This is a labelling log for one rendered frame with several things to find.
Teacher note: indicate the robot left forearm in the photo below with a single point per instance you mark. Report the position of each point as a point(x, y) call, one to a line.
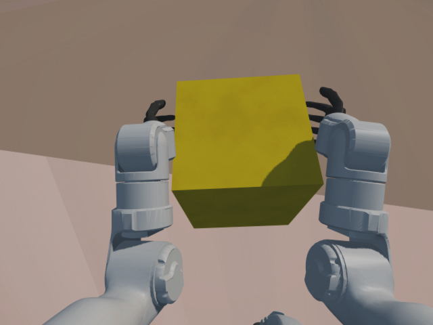
point(142, 155)

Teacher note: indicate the robot right forearm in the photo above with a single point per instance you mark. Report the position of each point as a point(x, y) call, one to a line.
point(357, 155)

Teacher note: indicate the robot right shin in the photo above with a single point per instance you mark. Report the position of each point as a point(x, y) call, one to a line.
point(276, 312)

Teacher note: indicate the robot right hand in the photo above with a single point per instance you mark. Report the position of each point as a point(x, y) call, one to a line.
point(334, 99)

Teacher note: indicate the robot right upper arm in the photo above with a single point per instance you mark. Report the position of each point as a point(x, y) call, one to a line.
point(355, 282)

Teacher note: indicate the robot left upper arm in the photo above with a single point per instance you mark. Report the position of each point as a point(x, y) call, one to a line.
point(141, 278)

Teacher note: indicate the robot left hand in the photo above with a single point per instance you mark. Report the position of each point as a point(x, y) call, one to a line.
point(152, 111)

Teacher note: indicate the carton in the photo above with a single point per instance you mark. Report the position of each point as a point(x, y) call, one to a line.
point(245, 152)

